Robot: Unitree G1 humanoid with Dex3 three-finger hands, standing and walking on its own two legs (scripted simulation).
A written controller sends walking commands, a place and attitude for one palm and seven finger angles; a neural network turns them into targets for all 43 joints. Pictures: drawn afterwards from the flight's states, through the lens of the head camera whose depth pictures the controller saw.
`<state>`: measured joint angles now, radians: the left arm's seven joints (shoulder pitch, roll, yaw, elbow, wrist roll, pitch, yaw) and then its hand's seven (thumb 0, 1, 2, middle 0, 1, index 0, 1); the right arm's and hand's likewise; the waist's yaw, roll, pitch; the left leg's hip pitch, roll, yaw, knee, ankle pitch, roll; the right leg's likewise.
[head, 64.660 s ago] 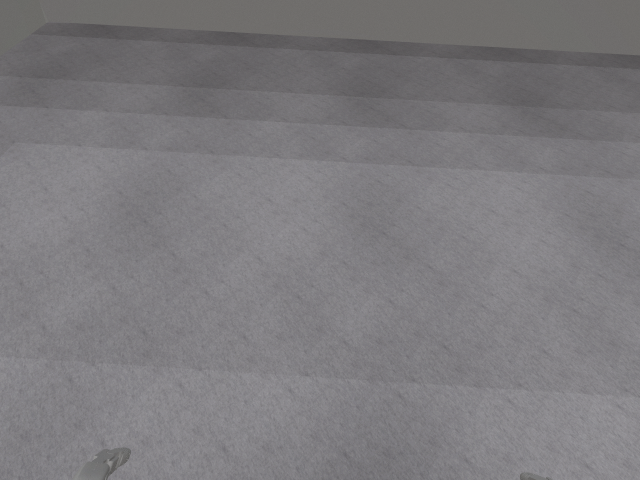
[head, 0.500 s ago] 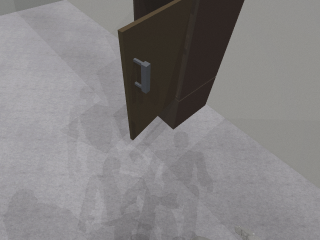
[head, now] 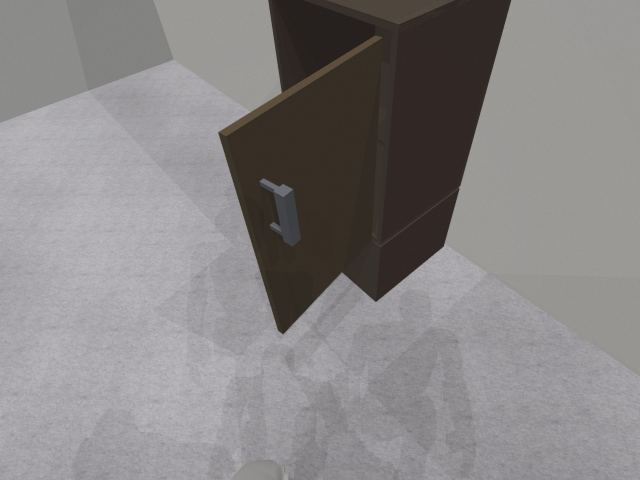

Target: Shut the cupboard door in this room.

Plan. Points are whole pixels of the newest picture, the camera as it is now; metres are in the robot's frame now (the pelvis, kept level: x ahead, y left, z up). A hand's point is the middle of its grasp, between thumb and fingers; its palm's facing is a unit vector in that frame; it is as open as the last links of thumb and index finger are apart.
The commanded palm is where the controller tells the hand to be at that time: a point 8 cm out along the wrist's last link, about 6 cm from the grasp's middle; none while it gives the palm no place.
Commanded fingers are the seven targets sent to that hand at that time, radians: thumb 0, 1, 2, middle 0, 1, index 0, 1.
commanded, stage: take the last steps up to it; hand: left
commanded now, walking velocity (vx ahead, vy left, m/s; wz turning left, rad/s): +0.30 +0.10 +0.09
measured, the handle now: (279, 211) +0.54 +0.10 +0.00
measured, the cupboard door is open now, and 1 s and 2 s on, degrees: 100 98 98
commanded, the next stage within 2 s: come to a stop and stand still in 0.60 s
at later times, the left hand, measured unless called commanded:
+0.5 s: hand (171, 416) +0.25 +0.28 -0.18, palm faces +0.07 -0.98 -0.18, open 7.4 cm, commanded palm none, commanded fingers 0.00 0.90 0.90 -0.20 -0.30 -0.20 -0.30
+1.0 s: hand (211, 318) +0.42 +0.25 -0.17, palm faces +0.05 -0.96 -0.26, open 7.2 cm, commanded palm none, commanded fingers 0.00 0.90 0.90 -0.20 -0.30 -0.20 -0.30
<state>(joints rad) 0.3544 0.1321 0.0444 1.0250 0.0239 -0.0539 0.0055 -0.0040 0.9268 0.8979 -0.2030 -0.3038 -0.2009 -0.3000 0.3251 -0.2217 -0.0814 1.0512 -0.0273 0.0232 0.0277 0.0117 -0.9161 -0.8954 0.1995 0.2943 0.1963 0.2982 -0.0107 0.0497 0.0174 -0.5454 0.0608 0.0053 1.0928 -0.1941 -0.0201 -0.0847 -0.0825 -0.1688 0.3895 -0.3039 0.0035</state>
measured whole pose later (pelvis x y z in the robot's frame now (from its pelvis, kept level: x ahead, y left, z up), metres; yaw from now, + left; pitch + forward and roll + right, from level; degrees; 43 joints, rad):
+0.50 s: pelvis +0.21 +0.09 +0.00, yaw +0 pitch +1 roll +1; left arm 0.23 0.18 0.07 1.03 0.03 -0.02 -0.01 0.00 0.91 0.90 -0.20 -0.30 -0.20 -0.30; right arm 0.24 -0.15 -0.06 1.02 -0.01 -0.10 -0.02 -0.01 -0.95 -0.89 0.20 0.29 0.20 0.30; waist 0.02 -0.04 0.03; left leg -0.16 -0.01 0.18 0.39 -0.24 0.07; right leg -0.60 -0.12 -0.08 1.15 -0.27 0.02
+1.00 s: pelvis +0.34 +0.06 -0.01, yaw +1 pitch +1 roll +2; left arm 0.13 0.13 0.05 0.97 0.02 0.00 0.04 -0.02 0.93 0.90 -0.21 -0.30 -0.20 -0.30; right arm 0.23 -0.19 -0.07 1.04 -0.01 0.06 -0.02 0.01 -0.91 -0.90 0.20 0.29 0.20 0.30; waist -0.01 0.05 0.11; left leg -0.42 0.03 -0.02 1.13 -0.45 -0.05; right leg -0.39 -0.07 -0.17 0.52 -0.14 -0.07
